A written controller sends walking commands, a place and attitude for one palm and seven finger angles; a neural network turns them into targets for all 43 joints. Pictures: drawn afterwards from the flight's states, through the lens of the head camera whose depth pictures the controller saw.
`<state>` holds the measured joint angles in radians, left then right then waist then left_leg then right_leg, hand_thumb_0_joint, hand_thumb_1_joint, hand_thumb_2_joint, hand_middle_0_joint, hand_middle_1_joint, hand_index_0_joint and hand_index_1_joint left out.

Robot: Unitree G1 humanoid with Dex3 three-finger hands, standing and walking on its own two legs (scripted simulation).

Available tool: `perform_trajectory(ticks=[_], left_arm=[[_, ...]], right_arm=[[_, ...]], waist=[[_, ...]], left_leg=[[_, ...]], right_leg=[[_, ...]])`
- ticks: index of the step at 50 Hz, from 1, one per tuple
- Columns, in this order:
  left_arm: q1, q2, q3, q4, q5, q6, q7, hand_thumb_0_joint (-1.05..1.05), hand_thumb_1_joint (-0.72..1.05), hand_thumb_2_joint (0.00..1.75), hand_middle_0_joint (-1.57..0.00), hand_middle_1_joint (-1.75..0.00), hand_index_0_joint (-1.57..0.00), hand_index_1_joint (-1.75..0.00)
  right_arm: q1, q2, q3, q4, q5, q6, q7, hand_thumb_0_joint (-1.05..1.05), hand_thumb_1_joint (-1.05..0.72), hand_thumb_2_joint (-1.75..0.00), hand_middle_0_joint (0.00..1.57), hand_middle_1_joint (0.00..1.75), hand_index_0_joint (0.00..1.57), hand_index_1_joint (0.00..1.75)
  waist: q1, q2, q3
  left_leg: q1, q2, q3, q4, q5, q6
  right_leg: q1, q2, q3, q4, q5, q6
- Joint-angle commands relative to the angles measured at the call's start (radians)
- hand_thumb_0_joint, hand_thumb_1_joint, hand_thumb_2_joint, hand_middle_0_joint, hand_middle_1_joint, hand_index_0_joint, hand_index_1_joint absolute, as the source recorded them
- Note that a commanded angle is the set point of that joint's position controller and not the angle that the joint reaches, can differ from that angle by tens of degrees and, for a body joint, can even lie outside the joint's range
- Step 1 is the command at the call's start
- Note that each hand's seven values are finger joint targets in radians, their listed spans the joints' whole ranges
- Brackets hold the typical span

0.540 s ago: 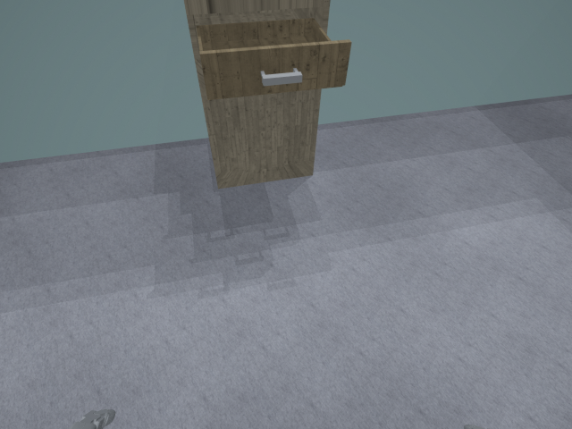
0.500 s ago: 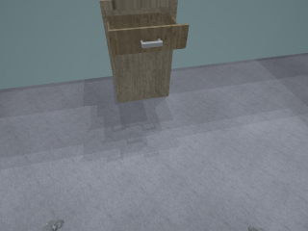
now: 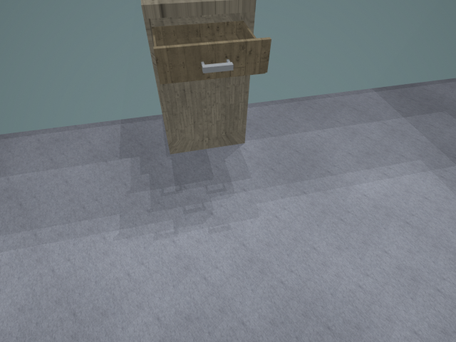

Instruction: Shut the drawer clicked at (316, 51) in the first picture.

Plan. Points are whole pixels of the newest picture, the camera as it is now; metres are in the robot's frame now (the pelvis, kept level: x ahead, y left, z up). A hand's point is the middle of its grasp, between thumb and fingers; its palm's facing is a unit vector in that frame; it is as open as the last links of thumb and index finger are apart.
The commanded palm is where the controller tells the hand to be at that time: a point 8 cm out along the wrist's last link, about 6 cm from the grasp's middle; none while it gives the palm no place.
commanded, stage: stand and wait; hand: left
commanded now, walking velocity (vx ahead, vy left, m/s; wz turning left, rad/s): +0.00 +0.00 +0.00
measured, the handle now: (216, 65) +1.08 +0.11 -0.03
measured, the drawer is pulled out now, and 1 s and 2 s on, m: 0.30 0.30 0.30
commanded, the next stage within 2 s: look at it before walking up in 0.40 s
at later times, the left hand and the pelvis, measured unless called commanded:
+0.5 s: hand out of the picture +0.06 +0.23 -0.15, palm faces -0.03 -0.94 -0.34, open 7.3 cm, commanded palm none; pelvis -0.02 -0.01 +0.00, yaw +0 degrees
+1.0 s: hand out of the picture +0.06 +0.24 -0.15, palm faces -0.04 -0.94 -0.33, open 7.3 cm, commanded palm none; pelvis -0.01 -0.01 +0.00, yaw -1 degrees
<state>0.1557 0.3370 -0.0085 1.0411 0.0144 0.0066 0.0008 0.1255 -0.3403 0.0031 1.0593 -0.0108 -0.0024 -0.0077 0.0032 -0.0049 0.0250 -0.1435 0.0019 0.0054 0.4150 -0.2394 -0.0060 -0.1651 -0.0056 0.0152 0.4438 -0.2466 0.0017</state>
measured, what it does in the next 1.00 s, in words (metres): stands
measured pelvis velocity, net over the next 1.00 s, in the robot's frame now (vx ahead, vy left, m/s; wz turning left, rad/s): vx -0.01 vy -0.01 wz -0.01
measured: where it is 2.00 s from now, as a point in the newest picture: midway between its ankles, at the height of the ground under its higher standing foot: outside the picture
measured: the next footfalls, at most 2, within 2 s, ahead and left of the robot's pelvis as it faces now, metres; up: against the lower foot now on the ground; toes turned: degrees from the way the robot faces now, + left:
right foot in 1.50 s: +0.11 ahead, -0.15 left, +0.00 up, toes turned -16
left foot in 1.96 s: +0.42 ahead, +0.01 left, +0.00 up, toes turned -14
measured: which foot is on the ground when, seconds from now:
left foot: down 0.00-1.00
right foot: down 0.00-1.00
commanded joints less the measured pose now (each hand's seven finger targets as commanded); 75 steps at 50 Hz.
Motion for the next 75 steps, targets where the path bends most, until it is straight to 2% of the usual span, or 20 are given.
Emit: perform_trajectory(ticks=[1, 16, 22, 35, 45, 55, 57, 59, 61, 63, 64, 65, 66, 68, 70, 71, 72, 73, 74, 75], left_arm=[[-0.061, 0.208, 0.045, -0.062, -0.005, -0.029, 0.013, 0.00, 0.90, 0.90, -0.20, -0.30, -0.20, -0.30], [-0.067, 0.208, 0.042, -0.033, -0.004, -0.030, 0.010, 0.00, 0.90, 0.90, -0.20, -0.30, -0.20, -0.30], [-0.064, 0.205, 0.043, -0.030, -0.004, -0.033, 0.010, 0.00, 0.90, 0.90, -0.20, -0.30, -0.20, -0.30], [-0.053, 0.201, 0.041, -0.022, -0.003, -0.032, 0.010, 0.00, 0.90, 0.90, -0.20, -0.30, -0.20, -0.30], [-0.047, 0.200, 0.041, -0.018, -0.004, -0.036, 0.011, 0.00, 0.90, 0.90, -0.20, -0.30, -0.20, -0.30], [-0.048, 0.204, 0.039, -0.016, -0.003, -0.036, 0.012, 0.00, 0.90, 0.90, -0.20, -0.30, -0.20, -0.30], [0.019, 0.089, 0.020, 0.008, -0.003, -0.016, 0.013, 0.00, 0.90, 0.90, -0.20, -0.30, -0.20, -0.30], [0.044, 0.091, 0.027, -0.002, 0.003, 0.002, 0.003, 0.00, 0.90, 0.90, -0.20, -0.30, -0.20, -0.30], [0.053, 0.100, 0.041, -0.030, 0.007, 0.010, -0.009, 0.00, 0.90, 0.90, -0.20, -0.30, -0.20, -0.30], [0.062, 0.091, 0.052, -0.063, 0.008, 0.009, -0.018, 0.00, 0.90, 0.90, -0.20, -0.30, -0.20, -0.30], [0.060, 0.066, 0.055, -0.079, 0.007, 0.005, -0.022, 0.00, 0.90, 0.90, -0.20, -0.30, -0.20, -0.30], [0.046, 0.036, 0.058, -0.099, 0.006, 0.000, -0.027, 0.00, 0.90, 0.90, -0.20, -0.30, -0.20, -0.30], [0.004, 0.025, 0.063, -0.126, 0.007, -0.002, -0.030, 0.00, 0.90, 0.90, -0.20, -0.30, -0.20, -0.30], [-0.021, 0.017, 0.072, -0.155, 0.008, -0.011, -0.040, 0.00, 0.90, 0.90, -0.20, -0.30, -0.20, -0.30], [0.020, -0.022, 0.073, -0.149, 0.006, -0.018, -0.046, 0.00, 0.90, 0.90, -0.20, -0.30, -0.20, -0.30], [0.073, -0.040, 0.072, -0.133, 0.005, -0.021, -0.049, 0.00, 0.90, 0.90, -0.20, -0.30, -0.20, -0.30], [0.169, -0.047, 0.078, -0.102, 0.006, -0.023, -0.051, 0.00, 0.90, 0.90, -0.20, -0.30, -0.20, -0.30], [0.302, -0.020, 0.085, -0.055, 0.011, -0.028, -0.046, 0.00, 0.90, 0.90, -0.20, -0.30, -0.20, -0.30], [0.439, 0.079, 0.109, -0.017, 0.019, -0.045, -0.030, 0.00, 0.90, 0.90, -0.20, -0.30, -0.20, -0.30], [0.496, 0.155, 0.120, -0.006, 0.005, -0.056, -0.014, 0.00, 0.90, 0.90, -0.20, -0.30, -0.20, -0.30]], right_arm=[[-0.063, -0.196, -0.039, -0.060, 0.001, -0.032, -0.008, 0.00, -0.90, -0.90, 0.20, 0.30, 0.20, 0.30], [-0.036, -0.196, -0.033, -0.018, 0.000, -0.029, -0.004, 0.00, -0.90, -0.90, 0.20, 0.30, 0.20, 0.30], [-0.028, -0.195, -0.034, -0.011, 0.000, -0.032, -0.004, 0.00, -0.90, -0.90, 0.20, 0.30, 0.20, 0.30], [-0.027, -0.190, -0.033, -0.007, 0.002, -0.030, -0.005, 0.00, -0.90, -0.90, 0.20, 0.30, 0.20, 0.30], [-0.032, -0.194, -0.034, -0.006, 0.003, -0.034, -0.006, 0.00, -0.90, -0.90, 0.20, 0.30, 0.20, 0.30], [-0.042, -0.194, -0.034, -0.006, 0.003, -0.032, -0.007, 0.00, -0.90, -0.90, 0.20, 0.30, 0.20, 0.30], [0.023, -0.079, -0.011, 0.017, -0.005, -0.018, -0.004, 0.00, -0.90, -0.90, 0.20, 0.30, 0.20, 0.30], [0.054, -0.080, -0.020, 0.012, -0.010, -0.007, -0.002, 0.00, -0.90, -0.90, 0.20, 0.30, 0.20, 0.30], [0.066, -0.100, -0.035, -0.008, -0.014, -0.002, -0.001, 0.00, -0.90, -0.90, 0.20, 0.30, 0.20, 0.30], [0.103, -0.128, -0.053, -0.025, -0.012, -0.004, -0.002, 0.00, -0.90, -0.90, 0.20, 0.30, 0.20, 0.30], [0.129, -0.145, -0.064, -0.031, -0.012, -0.009, -0.005, 0.00, -0.90, -0.90, 0.20, 0.30, 0.20, 0.30], [0.150, -0.169, -0.077, -0.034, -0.010, -0.018, -0.007, 0.00, -0.90, -0.90, 0.20, 0.30, 0.20, 0.30], [0.172, -0.166, -0.086, -0.039, -0.008, -0.030, -0.009, 0.00, -0.90, -0.90, 0.20, 0.30, 0.20, 0.30], [0.190, -0.137, -0.087, -0.043, -0.009, -0.045, -0.010, 0.00, -0.90, -0.90, 0.20, 0.30, 0.20, 0.30], [0.151, -0.109, -0.085, -0.053, -0.016, -0.051, -0.011, 0.00, -0.90, -0.90, 0.20, 0.30, 0.20, 0.30], [0.126, -0.108, -0.084, -0.059, -0.017, -0.052, -0.010, 0.00, -0.90, -0.90, 0.20, 0.30, 0.20, 0.30], [0.099, -0.105, -0.084, -0.064, -0.017, -0.050, -0.010, 0.00, -0.90, -0.90, 0.20, 0.30, 0.20, 0.30], [0.086, -0.086, -0.082, -0.065, -0.013, -0.048, -0.005, 0.00, -0.90, -0.90, 0.20, 0.30, 0.20, 0.30], [0.081, -0.027, -0.068, -0.095, 0.001, -0.048, 0.006, 0.00, -0.90, -0.90, 0.20, 0.30, 0.20, 0.30], [0.039, 0.026, -0.054, -0.150, -0.001, -0.055, 0.013, 0.00, -0.90, -0.90, 0.20, 0.30, 0.20, 0.30]], waist=[[-0.001, 0.003, -0.070], [-0.005, -0.005, -0.030], [-0.005, -0.006, -0.055], [-0.004, 0.004, -0.032], [-0.005, 0.006, -0.068], [-0.004, 0.001, -0.052], [-0.005, -0.011, -0.063], [-0.004, -0.010, -0.004], [-0.005, -0.001, 0.075], [-0.016, 0.048, 0.101], [-0.027, 0.108, 0.118], [-0.039, 0.188, 0.122], [-0.054, 0.199, 0.123], [-0.050, 0.135, 0.109], [-0.018, 0.126, 0.085], [0.008, 0.134, 0.062], [0.053, 0.116, 0.022], [0.114, 0.013, -0.035], [0.166, -0.261, -0.069], [0.159, -0.412, -0.041]], left_leg=[[0.006, 0.109, -0.089, -0.070, 0.159, 0.040], [-0.012, 0.108, -0.095, -0.105, 0.063, 0.032], [0.003, 0.113, -0.093, -0.101, 0.097, 0.030], [-0.003, 0.115, -0.095, -0.110, 0.078, 0.031], [0.028, 0.122, -0.088, -0.103, 0.147, 0.031], [0.033, 0.122, -0.087, -0.109, 0.160, 0.030], [0.044, 0.117, -0.046, -0.076, 0.052, 0.012], [0.010, 0.110, -0.031, -0.061, -0.168, 0.016], [-0.033, 0.125, -0.045, -0.072, -0.322, 0.029], [-0.005, 0.178, -0.102, -0.101, -0.411, 0.063], [0.025, 0.234, -0.166, -0.154, -0.462, 0.095], [0.054, 0.329, -0.248, -0.223, -0.462, 0.144], [0.099, 0.394, -0.272, -0.259, -0.367, 0.189], [0.141, 0.411, -0.209, -0.225, -0.195, 0.201], [0.101, 0.382, -0.081, -0.163, -0.028, 0.162], [0.051, 0.354, -0.010, -0.113, 0.008, 0.134], [-0.013, 0.313, 0.063, -0.003, 0.000, 0.101], [-0.098, 0.245, 0.133, 0.204, 0.025, 0.065], [-0.325, 0.143, 0.213, 0.523, -0.131, 0.013], [-0.545, 0.040, 0.152, 0.776, -0.356, -0.013]], right_leg=[[0.024, -0.109, 0.102, -0.081, 0.192, -0.038], [-0.020, -0.104, 0.126, -0.134, 0.047, -0.037], [-0.008, -0.106, 0.124, -0.130, 0.089, -0.038], [-0.020, -0.102, 0.127, -0.141, 0.072, -0.036], [0.008, -0.105, 0.118, -0.123, 0.171, -0.036], [0.007, -0.106, 0.116, -0.128, 0.193, -0.034], [-0.009, -0.095, 0.126, -0.117, 0.072, -0.026], [-0.084, -0.074, 0.157, -0.121, -0.163, -0.039], [-0.176, -0.046, 0.170, -0.101, -0.294, -0.051], [-0.270, -0.002, 0.142, 0.000, -0.317, -0.053], [-0.337, 0.035, 0.092, 0.106, -0.287, -0.044], [-0.388, 0.054, 0.004, 0.274, -0.199, -0.029], [-0.464, 0.007, -0.017, 0.406, -0.232, -0.017], [-0.504, -0.054, 0.000, 0.440, -0.245, -0.010], [-0.391, -0.082, -0.032, 0.350, -0.224, -0.011], [-0.281, -0.072, -0.065, 0.276, -0.191, -0.014], [-0.127, -0.046, -0.100, 0.186, -0.095, -0.018], [0.056, 0.011, -0.130, 0.096, -0.004, -0.030], [0.226, -0.154, 0.153, -0.064, -0.147, -0.092], [0.247, -0.357, 0.598, -0.239, -0.125, -0.180]])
